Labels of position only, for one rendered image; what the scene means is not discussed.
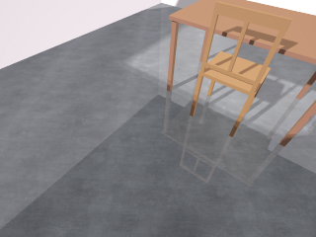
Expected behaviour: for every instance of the table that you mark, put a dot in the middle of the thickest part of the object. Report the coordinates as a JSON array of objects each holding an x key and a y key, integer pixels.
[{"x": 299, "y": 40}]

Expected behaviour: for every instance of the chair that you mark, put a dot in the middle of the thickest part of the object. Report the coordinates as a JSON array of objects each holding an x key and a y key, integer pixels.
[{"x": 232, "y": 71}]

